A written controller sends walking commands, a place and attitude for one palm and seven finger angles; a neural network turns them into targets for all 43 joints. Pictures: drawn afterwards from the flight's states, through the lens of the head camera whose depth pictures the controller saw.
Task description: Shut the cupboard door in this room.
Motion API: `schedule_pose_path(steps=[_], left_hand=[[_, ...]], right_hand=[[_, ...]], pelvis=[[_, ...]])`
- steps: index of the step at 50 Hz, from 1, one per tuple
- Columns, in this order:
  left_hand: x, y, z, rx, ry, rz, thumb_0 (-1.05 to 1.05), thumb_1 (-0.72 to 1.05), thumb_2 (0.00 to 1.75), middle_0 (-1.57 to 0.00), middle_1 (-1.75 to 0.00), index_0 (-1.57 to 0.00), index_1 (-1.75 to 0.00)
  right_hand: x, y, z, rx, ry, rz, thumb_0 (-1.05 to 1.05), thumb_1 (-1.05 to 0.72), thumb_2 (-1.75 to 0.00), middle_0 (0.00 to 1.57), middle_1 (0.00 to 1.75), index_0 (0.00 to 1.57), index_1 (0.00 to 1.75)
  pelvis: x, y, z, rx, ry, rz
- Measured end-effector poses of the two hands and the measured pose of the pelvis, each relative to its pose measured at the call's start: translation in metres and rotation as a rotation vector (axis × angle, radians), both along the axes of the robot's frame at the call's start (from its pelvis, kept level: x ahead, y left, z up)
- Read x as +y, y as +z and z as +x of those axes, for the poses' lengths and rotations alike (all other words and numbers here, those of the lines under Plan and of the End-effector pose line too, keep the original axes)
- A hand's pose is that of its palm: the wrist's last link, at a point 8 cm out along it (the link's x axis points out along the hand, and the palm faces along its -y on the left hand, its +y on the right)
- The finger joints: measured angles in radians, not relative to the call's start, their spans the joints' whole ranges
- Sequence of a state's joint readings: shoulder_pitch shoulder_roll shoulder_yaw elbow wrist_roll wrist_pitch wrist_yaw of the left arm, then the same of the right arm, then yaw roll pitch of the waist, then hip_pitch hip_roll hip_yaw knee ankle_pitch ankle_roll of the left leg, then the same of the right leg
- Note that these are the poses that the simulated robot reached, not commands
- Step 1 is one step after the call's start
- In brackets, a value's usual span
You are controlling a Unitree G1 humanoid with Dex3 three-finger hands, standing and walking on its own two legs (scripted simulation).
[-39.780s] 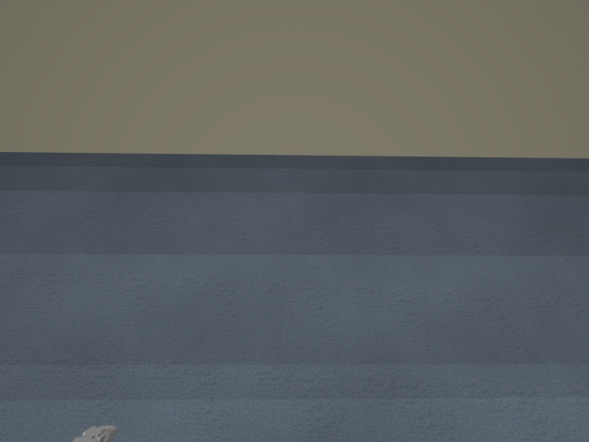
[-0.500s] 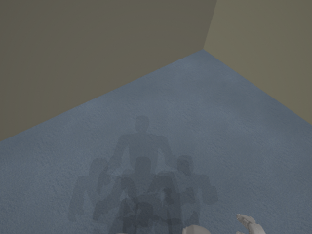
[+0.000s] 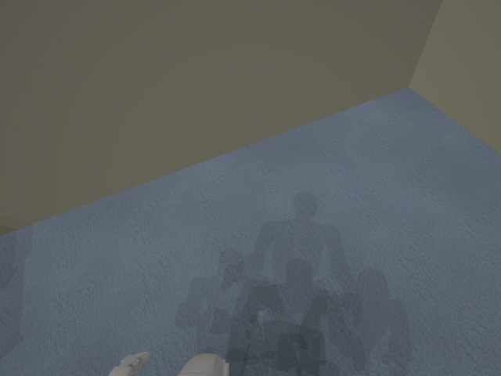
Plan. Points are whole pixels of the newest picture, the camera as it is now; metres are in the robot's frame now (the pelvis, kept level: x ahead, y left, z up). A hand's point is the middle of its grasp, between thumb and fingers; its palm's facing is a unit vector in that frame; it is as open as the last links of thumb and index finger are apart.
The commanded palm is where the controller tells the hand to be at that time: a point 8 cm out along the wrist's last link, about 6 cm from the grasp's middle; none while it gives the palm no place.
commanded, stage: walk to a spot facing it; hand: left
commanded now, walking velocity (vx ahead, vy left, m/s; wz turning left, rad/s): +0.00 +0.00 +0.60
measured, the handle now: out of the picture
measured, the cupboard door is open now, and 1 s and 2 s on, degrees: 88 88 88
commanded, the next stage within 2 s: none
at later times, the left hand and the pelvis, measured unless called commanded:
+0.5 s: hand out of the picture -0.02 +0.29 -0.18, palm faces +0.35 -0.90 -0.25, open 7.4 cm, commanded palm none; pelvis -0.01 +0.05 +0.00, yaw +18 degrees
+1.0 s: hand out of the picture +0.01 +0.21 -0.14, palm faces +0.58 -0.77 -0.27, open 7.4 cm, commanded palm none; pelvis +0.08 +0.02 +0.00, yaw +37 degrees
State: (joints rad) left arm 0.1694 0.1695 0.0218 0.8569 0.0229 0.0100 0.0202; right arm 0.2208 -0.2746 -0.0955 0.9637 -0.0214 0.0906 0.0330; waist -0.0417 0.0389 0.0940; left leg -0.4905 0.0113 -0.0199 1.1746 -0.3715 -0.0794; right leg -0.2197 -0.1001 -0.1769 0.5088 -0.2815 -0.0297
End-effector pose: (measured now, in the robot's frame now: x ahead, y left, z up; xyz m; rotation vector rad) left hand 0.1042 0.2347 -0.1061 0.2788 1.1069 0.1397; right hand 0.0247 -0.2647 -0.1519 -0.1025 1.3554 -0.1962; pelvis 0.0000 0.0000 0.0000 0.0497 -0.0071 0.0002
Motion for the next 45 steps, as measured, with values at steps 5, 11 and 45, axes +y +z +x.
schedule_pose_path(steps=[5, 11, 45], left_hand=[[0.013, -0.008, -0.047, 0.064, 0.107, -0.012, 0.01, 0.90, 0.90, -0.20, -0.30, -0.20, -0.30], [0.045, -0.028, -0.114, 0.162, 0.250, -0.028, 0.01, 0.90, 0.90, -0.20, -0.30, -0.20, -0.30], [0.037, -0.003, -0.095, -0.063, 0.571, -0.012, 0.01, 0.91, 0.90, -0.20, -0.30, -0.20, -0.30]], right_hand=[[0.004, 0.006, 0.030, 0.002, 0.101, -0.016, 0.01, -0.91, -0.90, 0.20, 0.29, 0.19, 0.30], [0.035, 0.017, 0.094, -0.098, 0.255, -0.056, 0.01, -0.91, -0.90, 0.20, 0.29, 0.19, 0.30], [0.063, -0.002, 0.158, 0.028, 0.561, -0.004, 0.01, -0.90, -0.90, 0.20, 0.29, 0.20, 0.30]], pelvis=[[0.002, 0.001, -0.001, 0.003, 0.070, 0.001], [0.020, -0.006, -0.006, 0.008, 0.149, -0.025], [0.015, -0.004, 0.051, 0.001, 0.564, -0.030]])
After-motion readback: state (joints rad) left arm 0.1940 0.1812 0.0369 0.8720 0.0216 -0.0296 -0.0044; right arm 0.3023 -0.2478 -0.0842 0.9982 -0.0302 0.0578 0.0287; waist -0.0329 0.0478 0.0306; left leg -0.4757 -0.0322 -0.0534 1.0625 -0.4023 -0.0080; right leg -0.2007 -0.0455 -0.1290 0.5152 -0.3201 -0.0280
